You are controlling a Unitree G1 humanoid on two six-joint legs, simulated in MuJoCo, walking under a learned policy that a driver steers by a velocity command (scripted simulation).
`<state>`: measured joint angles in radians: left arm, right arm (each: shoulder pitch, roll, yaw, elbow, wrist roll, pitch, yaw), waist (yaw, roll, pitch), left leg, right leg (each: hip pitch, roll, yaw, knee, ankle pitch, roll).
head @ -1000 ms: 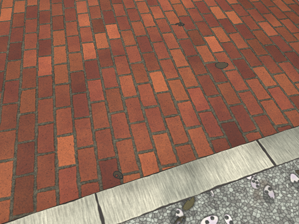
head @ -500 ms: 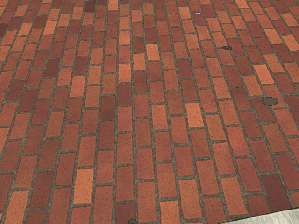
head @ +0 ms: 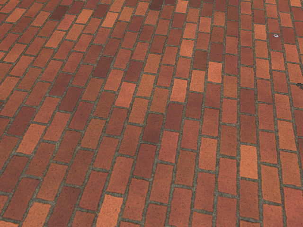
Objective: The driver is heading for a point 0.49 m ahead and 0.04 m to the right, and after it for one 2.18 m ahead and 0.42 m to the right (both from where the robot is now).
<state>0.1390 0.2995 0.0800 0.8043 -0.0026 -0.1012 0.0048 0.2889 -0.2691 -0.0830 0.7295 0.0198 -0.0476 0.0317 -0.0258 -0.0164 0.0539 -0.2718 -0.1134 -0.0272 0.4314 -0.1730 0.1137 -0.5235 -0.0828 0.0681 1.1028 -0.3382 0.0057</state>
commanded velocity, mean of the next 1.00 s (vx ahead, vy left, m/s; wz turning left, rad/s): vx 0.31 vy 0.00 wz -0.10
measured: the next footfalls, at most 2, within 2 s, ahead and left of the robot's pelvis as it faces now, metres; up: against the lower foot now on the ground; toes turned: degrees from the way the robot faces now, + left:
right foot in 0.42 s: +0.44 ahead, -0.18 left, -0.11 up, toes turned +5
left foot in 0.86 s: +0.62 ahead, +0.00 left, -0.11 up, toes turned -14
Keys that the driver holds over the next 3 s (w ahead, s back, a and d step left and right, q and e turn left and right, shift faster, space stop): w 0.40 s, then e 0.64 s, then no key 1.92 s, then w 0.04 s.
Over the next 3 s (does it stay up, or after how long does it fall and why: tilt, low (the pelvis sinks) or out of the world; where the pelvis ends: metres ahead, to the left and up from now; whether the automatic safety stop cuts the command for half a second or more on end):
stays up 0.50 -0.11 -0.11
